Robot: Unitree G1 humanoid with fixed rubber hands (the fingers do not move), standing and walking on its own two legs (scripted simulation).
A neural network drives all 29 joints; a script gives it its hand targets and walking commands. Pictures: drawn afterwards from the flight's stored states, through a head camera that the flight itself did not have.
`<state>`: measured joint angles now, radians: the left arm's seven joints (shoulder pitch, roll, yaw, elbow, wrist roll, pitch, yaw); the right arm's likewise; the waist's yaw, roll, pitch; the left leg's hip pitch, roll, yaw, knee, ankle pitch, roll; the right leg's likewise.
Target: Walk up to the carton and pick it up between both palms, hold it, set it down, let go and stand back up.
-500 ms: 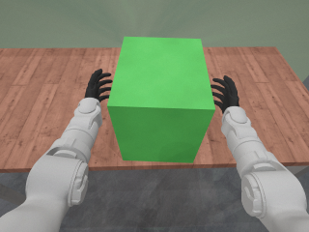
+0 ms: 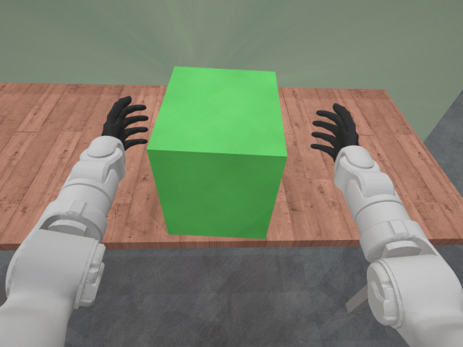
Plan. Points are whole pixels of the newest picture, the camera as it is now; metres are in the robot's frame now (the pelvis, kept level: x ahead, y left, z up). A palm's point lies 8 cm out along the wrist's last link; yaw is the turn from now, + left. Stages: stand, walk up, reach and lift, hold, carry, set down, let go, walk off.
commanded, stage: set down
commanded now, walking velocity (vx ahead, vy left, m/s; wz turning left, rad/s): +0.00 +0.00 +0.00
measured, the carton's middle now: (220, 154) +0.52 -0.02 +0.05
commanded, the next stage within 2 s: none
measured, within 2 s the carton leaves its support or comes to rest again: neither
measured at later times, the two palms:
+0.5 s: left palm (124, 145) +0.47 +0.16 +0.13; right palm (347, 158) +0.41 -0.22 +0.13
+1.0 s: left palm (103, 208) +0.38 +0.20 +0.07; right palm (346, 215) +0.33 -0.21 +0.08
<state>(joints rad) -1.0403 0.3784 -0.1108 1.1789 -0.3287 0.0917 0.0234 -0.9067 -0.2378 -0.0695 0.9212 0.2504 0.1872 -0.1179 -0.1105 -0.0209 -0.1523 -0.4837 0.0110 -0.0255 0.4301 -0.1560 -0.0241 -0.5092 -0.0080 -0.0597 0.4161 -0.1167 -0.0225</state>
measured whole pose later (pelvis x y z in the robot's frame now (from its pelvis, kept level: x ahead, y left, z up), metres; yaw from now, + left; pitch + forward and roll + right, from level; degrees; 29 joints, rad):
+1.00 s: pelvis +0.03 +0.02 +0.01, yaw -3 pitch +2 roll -1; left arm -0.33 0.28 0.03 0.34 -0.22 0.28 0.00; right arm -0.23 -0.25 -0.03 0.26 0.28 0.16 -0.09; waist -0.04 0.00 0.04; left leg -0.20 0.02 0.03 0.37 -0.21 0.00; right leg -0.22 0.01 0.01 0.31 -0.12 0.01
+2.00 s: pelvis +0.04 +0.02 +0.01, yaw -4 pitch -3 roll +0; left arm 0.23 0.25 -0.06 0.21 -0.19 0.05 0.02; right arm 0.28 -0.13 -0.04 0.18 0.12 -0.02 -0.07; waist 0.02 0.01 0.09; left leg -0.09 0.02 0.04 0.38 -0.24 0.00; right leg -0.14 0.01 0.03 0.37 -0.18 0.00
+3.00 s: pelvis +0.04 +0.01 +0.00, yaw -3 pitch -5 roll +0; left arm 0.18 0.20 -0.02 0.53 -0.02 0.16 0.01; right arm 0.19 -0.16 -0.05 0.73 -0.03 -0.18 0.02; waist 0.03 0.01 0.09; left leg -0.07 0.03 0.03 0.42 -0.27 -0.01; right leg -0.12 0.02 0.00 0.41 -0.21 -0.01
